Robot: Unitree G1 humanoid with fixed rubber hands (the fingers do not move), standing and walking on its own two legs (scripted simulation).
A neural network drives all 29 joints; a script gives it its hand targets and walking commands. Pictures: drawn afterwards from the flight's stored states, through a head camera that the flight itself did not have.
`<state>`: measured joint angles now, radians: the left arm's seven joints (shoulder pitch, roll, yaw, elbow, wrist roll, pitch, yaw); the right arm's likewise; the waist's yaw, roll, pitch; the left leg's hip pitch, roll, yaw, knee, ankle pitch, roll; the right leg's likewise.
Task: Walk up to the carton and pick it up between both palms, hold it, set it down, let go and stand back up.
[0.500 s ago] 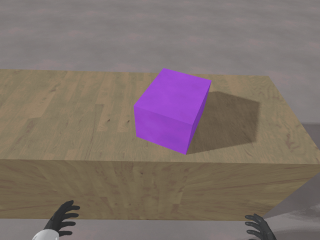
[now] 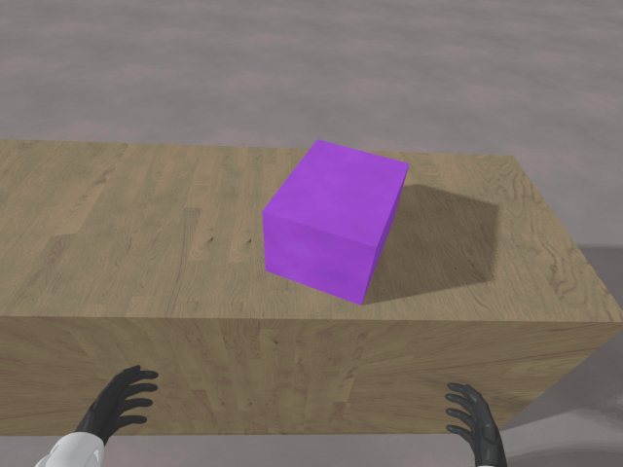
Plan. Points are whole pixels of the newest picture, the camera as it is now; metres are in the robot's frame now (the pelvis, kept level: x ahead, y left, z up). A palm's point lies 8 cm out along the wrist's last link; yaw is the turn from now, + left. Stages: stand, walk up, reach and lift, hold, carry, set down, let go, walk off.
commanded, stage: reach and lift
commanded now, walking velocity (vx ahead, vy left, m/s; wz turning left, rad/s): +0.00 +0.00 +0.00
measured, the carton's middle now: (337, 216) +0.60 -0.04 -0.04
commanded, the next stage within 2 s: none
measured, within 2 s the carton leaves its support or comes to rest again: neither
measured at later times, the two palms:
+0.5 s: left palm (114, 368) +0.25 +0.27 +0.00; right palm (446, 418) +0.21 -0.16 -0.02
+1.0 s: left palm (131, 311) +0.32 +0.26 +0.03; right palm (429, 359) +0.28 -0.14 +0.01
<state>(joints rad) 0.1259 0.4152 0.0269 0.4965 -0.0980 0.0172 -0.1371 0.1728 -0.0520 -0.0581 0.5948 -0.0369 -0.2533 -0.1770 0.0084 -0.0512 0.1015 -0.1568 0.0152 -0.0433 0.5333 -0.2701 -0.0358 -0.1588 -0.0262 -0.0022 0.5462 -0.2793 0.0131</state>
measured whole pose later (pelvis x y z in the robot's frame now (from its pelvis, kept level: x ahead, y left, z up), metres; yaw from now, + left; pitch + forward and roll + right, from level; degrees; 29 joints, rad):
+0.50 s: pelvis +0.01 +0.00 +0.00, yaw +0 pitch -5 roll +0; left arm 0.01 0.44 0.03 0.50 -0.15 -0.13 -0.24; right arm 0.16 0.09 0.03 0.48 -0.02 -0.31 -0.36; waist 0.01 -0.05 0.10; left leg -0.16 0.02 -0.04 0.54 -0.29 -0.04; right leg -0.16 -0.03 0.00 0.55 -0.30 0.01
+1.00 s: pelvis +0.02 +0.01 +0.00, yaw +0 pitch -5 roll +0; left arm -0.20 0.44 0.02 0.50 -0.15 -0.06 -0.23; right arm -0.03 0.10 0.03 0.48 0.02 -0.31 -0.40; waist 0.01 -0.05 0.13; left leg -0.17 0.02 -0.04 0.56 -0.31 -0.03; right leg -0.16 -0.03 0.00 0.55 -0.31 0.02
